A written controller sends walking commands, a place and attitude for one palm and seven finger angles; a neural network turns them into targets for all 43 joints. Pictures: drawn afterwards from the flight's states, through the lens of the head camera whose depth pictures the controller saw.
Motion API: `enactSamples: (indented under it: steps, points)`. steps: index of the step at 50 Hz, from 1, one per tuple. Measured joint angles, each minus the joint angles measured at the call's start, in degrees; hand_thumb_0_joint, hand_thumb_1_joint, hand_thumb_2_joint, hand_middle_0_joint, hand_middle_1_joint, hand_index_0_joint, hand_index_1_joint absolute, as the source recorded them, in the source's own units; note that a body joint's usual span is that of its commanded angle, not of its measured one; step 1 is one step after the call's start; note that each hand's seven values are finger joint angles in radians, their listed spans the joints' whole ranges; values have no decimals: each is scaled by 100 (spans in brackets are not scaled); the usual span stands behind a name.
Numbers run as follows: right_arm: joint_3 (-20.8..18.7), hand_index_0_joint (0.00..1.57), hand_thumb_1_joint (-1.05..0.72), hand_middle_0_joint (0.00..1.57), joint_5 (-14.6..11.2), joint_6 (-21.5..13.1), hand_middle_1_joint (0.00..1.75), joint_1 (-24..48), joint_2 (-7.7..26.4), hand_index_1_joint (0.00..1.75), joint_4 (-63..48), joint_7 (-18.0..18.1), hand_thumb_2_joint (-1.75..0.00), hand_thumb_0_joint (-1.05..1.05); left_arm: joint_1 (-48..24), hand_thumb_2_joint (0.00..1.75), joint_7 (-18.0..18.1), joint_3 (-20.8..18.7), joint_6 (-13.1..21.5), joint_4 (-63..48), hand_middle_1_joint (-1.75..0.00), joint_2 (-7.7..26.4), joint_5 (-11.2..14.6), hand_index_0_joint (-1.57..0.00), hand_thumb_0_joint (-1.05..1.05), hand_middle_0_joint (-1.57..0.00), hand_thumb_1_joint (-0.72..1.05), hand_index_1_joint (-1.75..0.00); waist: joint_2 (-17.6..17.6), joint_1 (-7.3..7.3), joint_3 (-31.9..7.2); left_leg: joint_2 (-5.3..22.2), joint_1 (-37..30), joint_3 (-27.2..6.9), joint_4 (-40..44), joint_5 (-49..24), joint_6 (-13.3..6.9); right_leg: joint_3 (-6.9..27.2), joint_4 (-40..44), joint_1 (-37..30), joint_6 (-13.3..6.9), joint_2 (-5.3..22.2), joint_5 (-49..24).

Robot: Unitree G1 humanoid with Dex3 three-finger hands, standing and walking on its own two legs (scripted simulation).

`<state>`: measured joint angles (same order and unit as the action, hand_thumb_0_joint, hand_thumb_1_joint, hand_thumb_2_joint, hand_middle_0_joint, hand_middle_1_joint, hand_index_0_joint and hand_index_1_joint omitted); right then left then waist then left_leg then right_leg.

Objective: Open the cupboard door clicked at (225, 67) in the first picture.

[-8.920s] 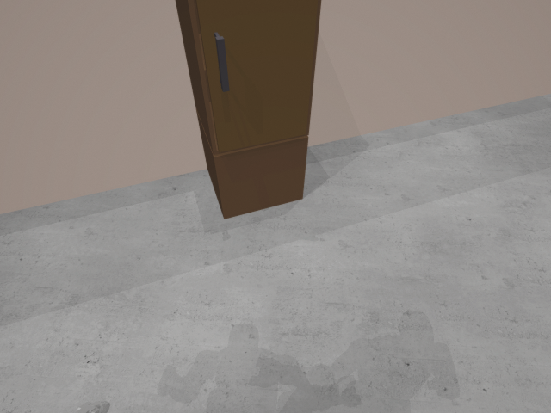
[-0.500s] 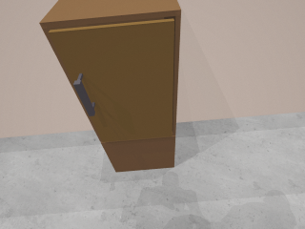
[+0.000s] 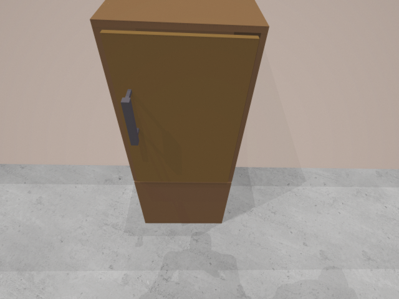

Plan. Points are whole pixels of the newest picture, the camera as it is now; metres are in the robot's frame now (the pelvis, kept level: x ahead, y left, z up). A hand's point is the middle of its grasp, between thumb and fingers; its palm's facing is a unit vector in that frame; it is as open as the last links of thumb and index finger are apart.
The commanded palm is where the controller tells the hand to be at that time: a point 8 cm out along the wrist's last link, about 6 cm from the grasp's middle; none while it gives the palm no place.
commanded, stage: come to a stop and stand still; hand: left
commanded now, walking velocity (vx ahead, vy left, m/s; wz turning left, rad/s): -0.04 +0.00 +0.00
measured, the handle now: (132, 118) +0.58 +0.24 +0.01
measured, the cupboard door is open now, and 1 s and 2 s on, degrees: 0 0 0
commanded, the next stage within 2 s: look again from close up in 0.40 s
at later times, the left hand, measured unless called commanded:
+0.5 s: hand out of the picture +0.02 +0.15 -0.18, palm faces +0.05 -0.98 -0.19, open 7.3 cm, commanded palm none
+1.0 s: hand out of the picture +0.00 +0.19 -0.17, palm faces +0.00 -0.98 -0.22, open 7.4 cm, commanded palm none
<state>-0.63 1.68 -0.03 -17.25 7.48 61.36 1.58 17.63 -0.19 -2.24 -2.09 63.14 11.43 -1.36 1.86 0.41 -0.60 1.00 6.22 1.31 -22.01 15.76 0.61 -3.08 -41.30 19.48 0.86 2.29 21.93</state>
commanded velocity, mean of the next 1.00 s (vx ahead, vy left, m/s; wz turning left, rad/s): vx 0.00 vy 0.00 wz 0.00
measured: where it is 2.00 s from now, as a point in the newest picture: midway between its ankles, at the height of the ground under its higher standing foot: outside the picture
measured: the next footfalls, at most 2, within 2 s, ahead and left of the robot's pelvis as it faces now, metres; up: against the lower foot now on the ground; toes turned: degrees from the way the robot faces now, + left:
right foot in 0.08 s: +0.05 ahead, -0.11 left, +0.00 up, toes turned -3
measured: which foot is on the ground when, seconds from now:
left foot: down 0.00-1.00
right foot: up 0.00-0.06, down 0.08-1.00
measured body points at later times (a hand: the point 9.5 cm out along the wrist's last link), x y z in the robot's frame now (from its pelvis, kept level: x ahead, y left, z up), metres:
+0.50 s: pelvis +0.02 -0.02 +0.00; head +0.03 -0.02 +0.45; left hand +0.02 +0.21 -0.16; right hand +0.01 -0.23 -0.17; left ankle -0.04 +0.13 -0.74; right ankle +0.01 -0.11 -0.74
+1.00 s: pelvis +0.00 +0.01 -0.01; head +0.02 -0.01 +0.44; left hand +0.00 +0.24 -0.16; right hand -0.01 -0.19 -0.17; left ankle -0.03 +0.12 -0.74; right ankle +0.01 -0.11 -0.74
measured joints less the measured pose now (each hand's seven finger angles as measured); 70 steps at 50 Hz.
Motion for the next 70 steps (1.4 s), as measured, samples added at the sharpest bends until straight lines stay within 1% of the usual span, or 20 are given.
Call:
enactSamples:
  steps: [2,3,4,6,8,11,15,25,28,32,36,43,57,58,59,60,62,64,67,70]
  points:
    - [7,20,-92,20,-18,-13,30,-15,-29,30,72,15,-90,1,-30,89,-1,34,49,15,-30,-65,26,-20,1,-20,91,-30,-14,-22,65,-22,-2,6,-43,43,26,-28,518,-222,24,-4,-210]
    - [8,20,-92,20,-36,-23,30,-24,-43,30,108,22,-90,1,-42,89,5,52,96,16,-30,-92,38,-20,1,-20,91,-30,0,-21,99,-48,27,21,-139,106,46,-22,930,-386,24,6,-553]
    - [6,20,-92,20,-61,-32,30,-21,-47,30,154,27,-90,1,-63,89,25,67,153,39,-30,-129,48,-20,1,-20,91,-30,-3,-7,134,-59,71,43,-280,198,71,1,1184,-497,-85,1,-792]
    - [-12,20,-92,20,-103,-19,30,12,7,30,258,32,-90,1,-136,89,66,116,222,132,-30,-286,65,-20,1,-20,91,-30,-221,-39,201,77,76,-7,-423,291,113,-68,1234,-586,-211,-127,-754]
    - [-12,20,-92,20,-110,2,30,10,23,30,331,40,-90,1,-152,89,121,151,266,196,-30,-370,61,-20,1,-20,92,-30,-324,-79,178,155,46,-48,-395,283,137,-126,1301,-652,-242,-196,-683]
    - [4,20,-91,20,-107,-11,30,6,-17,29,417,57,-90,1,-179,89,165,158,260,279,-30,-364,81,-20,2,-20,93,-30,-309,-94,152,196,-44,-66,-263,304,183,-154,1421,-740,-256,-236,-685]
    - [28,20,-91,20,-106,-45,30,19,-60,29,486,83,-90,1,-243,89,192,158,250,301,-30,-341,101,-20,2,-20,94,-30,-290,-55,176,233,-113,-85,-176,274,205,-180,1529,-826,-273,-275,-719]
    - [28,20,-91,20,-103,-37,30,112,-40,29,510,104,-90,1,-258,89,210,169,245,278,-30,-325,98,-20,2,-20,93,-30,-279,-8,196,250,-201,-83,-129,256,205,-182,1622,-934,-273,-295,-764]
    - [-8,20,-92,20,-124,14,30,165,99,29,283,53,-90,1,-208,89,318,195,412,157,-30,-388,35,-20,1,-20,93,-30,-375,-11,241,290,304,-34,-858,532,76,-194,1535,-765,-246,-334,-811]
    - [-40,20,-92,19,-97,-79,30,120,217,29,-39,4,-90,1,-119,89,276,238,358,83,-30,-400,29,-20,1,-20,92,-30,-391,-70,263,198,438,58,-990,433,12,-116,1144,-592,-188,-248,-664]
    - [37,20,-92,19,-69,-91,30,-6,204,29,-151,-11,-90,1,-79,89,204,262,248,50,-30,-365,22,-20,1,-20,91,-30,-375,-56,177,62,367,146,-904,410,-63,-21,1077,-574,-100,-118,-651]
    - [137,20,-93,20,-67,-90,30,-147,130,29,-64,-46,-90,1,-49,89,155,273,241,-12,-30,-297,33,-20,1,-20,91,-30,-368,-20,165,-81,264,235,-612,242,-137,75,1125,-548,-41,8,-705]
    - [151,20,-91,20,-103,-121,30,-106,46,29,224,-33,-90,1,-134,89,215,278,304,101,-30,-415,37,-20,1,-20,91,-30,-371,-41,302,-36,247,254,-577,268,-87,89,1120,-539,-63,-38,-646]
    - [178,20,-91,20,-178,-170,30,-158,60,29,16,-21,-90,1,153,89,293,235,-99,-764,-30,-365,234,-20,2,-20,93,-30,-344,-42,310,-11,302,259,-657,309,-76,92,1080,-492,-71,-60,-639]
    - [190,20,-91,20,-203,-399,30,-268,84,30,-202,71,-90,1,510,89,373,166,-260,-1829,-30,-291,380,-20,3,-21,94,-30,-302,-5,278,-11,321,275,-672,330,-67,109,1021,-444,-86,-61,-614]
    - [146,20,-92,20,-246,-669,30,-372,145,30,-367,167,-90,2,807,89,518,163,-153,-2742,-30,-227,504,-21,4,-21,95,-30,-286,5,191,-25,371,262,-694,343,-59,99,959,-385,-95,-43,-576]
    - [37,20,-93,20,-333,-1141,30,-428,327,30,-691,248,-90,3,1040,88,719,158,106,-4121,-31,-182,725,-21,4,-21,94,-31,-330,-66,46,-62,555,154,-847,381,-56,-2,827,-265,-91,14,-492]
    - [-77,20,-93,20,-283,-1434,30,-297,531,30,-1067,243,-90,3,885,87,674,34,575,-4940,-32,-212,827,-20,4,-21,91,-32,-369,-174,-124,-88,945,42,-1168,464,-65,-108,588,41,-88,65,-402]
    - [-269,20,-93,20,-199,-1663,30,70,739,30,-1713,111,-90,3,443,86,147,-260,1675,-5412,-35,-290,1006,-20,3,-21,85,-35,-279,-182,-444,-70,1729,62,-1837,689,-39,-72,-72,845,-125,79,-199]
    - [-440,20,-92,20,-162,-1727,30,519,826,29,-2356,-81,-90,2,226,83,-787,-513,2949,-5491,-39,-350,1287,-21,2,-21,79,-39,-67,-137,-685,2,2582,124,-2702,1034,13,12,-937,1747,-191,42,101]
